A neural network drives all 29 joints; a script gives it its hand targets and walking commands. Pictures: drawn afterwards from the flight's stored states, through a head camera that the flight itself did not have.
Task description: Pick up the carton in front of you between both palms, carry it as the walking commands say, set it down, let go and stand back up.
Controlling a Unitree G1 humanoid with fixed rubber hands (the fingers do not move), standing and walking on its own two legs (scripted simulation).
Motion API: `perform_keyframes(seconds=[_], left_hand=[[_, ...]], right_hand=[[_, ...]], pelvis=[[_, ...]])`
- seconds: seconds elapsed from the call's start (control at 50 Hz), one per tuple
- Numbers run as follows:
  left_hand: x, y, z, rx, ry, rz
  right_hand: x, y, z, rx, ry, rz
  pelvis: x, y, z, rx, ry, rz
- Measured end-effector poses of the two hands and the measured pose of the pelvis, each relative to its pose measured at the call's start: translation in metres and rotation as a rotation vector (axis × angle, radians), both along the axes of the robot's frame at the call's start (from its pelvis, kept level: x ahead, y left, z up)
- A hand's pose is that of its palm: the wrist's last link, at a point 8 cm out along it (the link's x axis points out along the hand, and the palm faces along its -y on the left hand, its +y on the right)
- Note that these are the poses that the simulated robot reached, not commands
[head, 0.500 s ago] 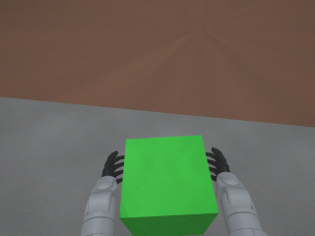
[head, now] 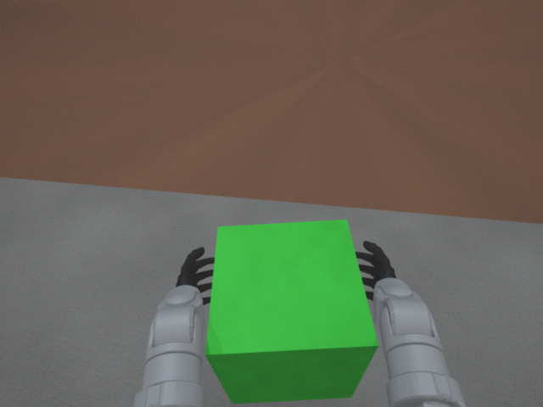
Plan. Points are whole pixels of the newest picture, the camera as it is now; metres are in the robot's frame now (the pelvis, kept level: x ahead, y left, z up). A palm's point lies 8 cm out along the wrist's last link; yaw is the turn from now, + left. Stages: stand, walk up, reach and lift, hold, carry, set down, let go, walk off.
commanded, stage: reach and lift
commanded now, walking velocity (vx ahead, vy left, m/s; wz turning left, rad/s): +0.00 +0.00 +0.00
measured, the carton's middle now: (287, 315) +0.30 +0.00 -0.04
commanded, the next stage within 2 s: hold in 0.62 s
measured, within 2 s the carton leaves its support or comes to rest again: neither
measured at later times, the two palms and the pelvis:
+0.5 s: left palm (188, 288) +0.31 +0.15 +0.04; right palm (384, 280) +0.31 -0.15 +0.04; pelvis +0.02 +0.00 +0.01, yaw +0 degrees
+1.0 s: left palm (185, 287) +0.30 +0.15 +0.06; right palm (389, 280) +0.30 -0.15 +0.06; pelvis +0.01 +0.00 +0.01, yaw +0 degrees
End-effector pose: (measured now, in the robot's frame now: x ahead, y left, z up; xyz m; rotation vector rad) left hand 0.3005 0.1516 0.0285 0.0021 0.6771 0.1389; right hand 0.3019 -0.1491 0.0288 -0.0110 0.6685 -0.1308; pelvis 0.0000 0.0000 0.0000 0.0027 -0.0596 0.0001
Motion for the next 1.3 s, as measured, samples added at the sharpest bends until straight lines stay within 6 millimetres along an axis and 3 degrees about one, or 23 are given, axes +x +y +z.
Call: perform_keyframes(seconds=[0.5, 0.8, 1.3], left_hand=[[0.005, 0.0, 0.011, 0.026, 0.004, -0.016], [0.0, -0.002, 0.03, 0.021, -0.032, -0.017], [-0.001, -0.001, 0.03, 0.011, -0.018, -0.011]], right_hand=[[0.006, 0.0, 0.011, -0.024, 0.005, 0.021], [-0.001, -0.001, 0.03, -0.019, -0.03, 0.009], [-0.003, -0.001, 0.029, -0.009, -0.014, 0.002]], pelvis=[[0.02, -0.001, 0.006, -0.001, -0.02, 0.002], [0.016, 0.0, 0.007, -0.002, -0.051, 0.003], [0.008, 0.0, 0.006, -0.002, -0.064, 0.001]])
